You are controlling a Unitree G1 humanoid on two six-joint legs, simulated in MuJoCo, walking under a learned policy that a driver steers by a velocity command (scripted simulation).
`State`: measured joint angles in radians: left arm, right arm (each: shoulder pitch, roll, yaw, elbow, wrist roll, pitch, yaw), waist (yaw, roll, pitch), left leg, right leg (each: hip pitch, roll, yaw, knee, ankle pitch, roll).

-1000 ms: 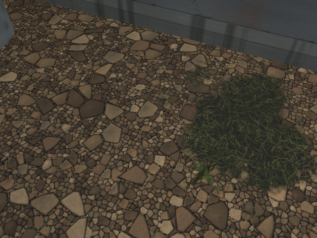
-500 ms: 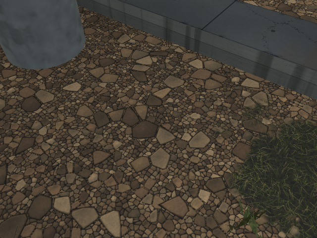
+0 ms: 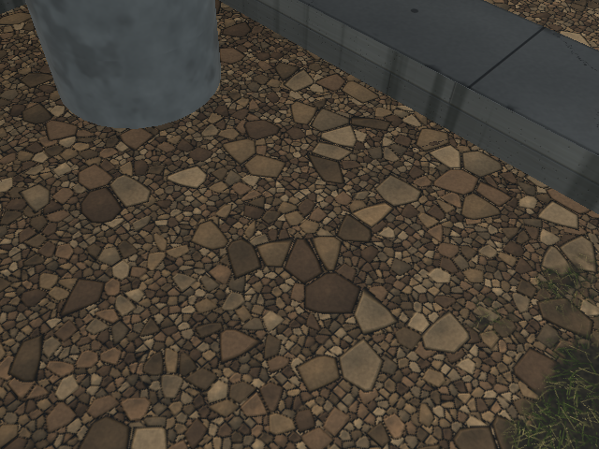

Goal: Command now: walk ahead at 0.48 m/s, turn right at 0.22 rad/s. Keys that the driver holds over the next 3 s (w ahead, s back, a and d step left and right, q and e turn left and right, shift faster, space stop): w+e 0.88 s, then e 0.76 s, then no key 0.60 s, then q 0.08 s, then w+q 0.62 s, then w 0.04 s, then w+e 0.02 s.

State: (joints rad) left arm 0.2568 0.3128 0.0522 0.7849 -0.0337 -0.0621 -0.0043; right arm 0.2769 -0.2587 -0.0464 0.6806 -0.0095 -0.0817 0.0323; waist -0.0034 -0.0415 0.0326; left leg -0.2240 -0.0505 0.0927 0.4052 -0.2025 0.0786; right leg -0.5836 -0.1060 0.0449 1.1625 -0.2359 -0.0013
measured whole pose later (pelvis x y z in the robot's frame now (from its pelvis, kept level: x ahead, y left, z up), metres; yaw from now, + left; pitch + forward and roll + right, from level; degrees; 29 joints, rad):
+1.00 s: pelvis +0.58 -0.07 +0.00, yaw -34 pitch +1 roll +1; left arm 0.25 0.32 0.07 0.66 -0.02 -0.01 0.01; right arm 0.25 -0.26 -0.05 0.72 -0.02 -0.09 0.00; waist -0.02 -0.05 0.04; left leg -0.25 -0.01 0.07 0.43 -0.19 0.03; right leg -0.57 -0.02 0.06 1.16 -0.36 0.02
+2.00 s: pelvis +0.72 -0.15 +0.00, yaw -63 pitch +0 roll -1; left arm 0.19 0.27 0.06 0.67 -0.01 0.05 0.03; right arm 0.18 -0.24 -0.03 0.74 0.01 0.01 -0.01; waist -0.02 -0.01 0.04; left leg -0.27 0.01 0.00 0.51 -0.24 0.01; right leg -0.23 0.00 0.07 0.54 -0.29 0.07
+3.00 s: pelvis +0.90 -0.29 +0.00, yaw -42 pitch +2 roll -1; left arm 0.00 0.27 0.03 0.70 0.04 -0.04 -0.05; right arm 0.46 -0.26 -0.05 0.85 -0.01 -0.05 0.01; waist -0.08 -0.04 0.03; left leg 0.02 -0.09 -0.15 0.28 -0.32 0.09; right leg -0.63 -0.03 0.01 0.62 0.01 0.03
